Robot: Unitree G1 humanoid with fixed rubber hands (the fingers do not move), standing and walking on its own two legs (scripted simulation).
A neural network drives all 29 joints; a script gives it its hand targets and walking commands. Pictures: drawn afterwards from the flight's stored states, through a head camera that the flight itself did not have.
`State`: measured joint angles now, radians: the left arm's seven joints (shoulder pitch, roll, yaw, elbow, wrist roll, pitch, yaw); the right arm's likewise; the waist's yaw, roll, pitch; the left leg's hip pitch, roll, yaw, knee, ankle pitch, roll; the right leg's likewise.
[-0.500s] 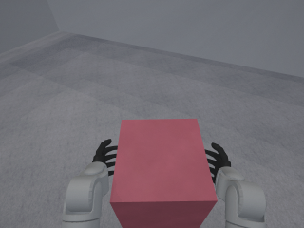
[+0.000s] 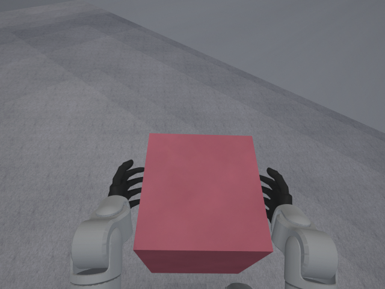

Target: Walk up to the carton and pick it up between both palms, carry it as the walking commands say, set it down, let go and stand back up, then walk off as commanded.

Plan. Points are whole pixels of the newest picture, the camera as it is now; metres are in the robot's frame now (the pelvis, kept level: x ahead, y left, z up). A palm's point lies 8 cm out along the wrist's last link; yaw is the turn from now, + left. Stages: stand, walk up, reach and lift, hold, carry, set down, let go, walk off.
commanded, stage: carry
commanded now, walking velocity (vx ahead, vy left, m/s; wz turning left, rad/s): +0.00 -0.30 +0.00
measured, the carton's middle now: (197, 209) +0.28 +0.01 +0.03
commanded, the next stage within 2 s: none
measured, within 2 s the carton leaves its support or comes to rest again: neither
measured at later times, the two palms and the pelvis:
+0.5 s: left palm (228, 225) +0.23 -0.05 +0.07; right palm (376, 223) +0.25 -0.34 +0.08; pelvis -0.02 -0.21 -0.02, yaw +2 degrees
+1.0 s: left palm (352, 218) +0.26 -0.30 +0.07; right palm out of the picture +0.25 -0.59 +0.04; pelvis +0.00 -0.42 -0.02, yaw +1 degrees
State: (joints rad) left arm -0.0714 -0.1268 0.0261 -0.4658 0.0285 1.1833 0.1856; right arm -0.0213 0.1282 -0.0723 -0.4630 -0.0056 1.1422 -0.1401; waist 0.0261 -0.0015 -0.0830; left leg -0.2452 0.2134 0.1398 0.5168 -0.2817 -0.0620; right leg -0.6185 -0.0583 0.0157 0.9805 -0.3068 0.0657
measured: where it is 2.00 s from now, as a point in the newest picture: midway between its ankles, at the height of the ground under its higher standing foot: outside the picture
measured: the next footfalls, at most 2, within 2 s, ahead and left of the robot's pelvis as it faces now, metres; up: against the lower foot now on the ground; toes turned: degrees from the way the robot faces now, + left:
right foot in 0.14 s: +0.11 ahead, -0.24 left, +0.00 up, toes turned -8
left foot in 0.50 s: +0.01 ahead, -0.15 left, +0.00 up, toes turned +15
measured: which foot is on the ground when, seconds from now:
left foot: down 0.00-0.14, up 0.16-0.48, down 0.50-0.92, up 0.94-1.00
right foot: up 0.00-0.12, down 0.14-0.50, up 0.52-0.90, down 0.92-1.00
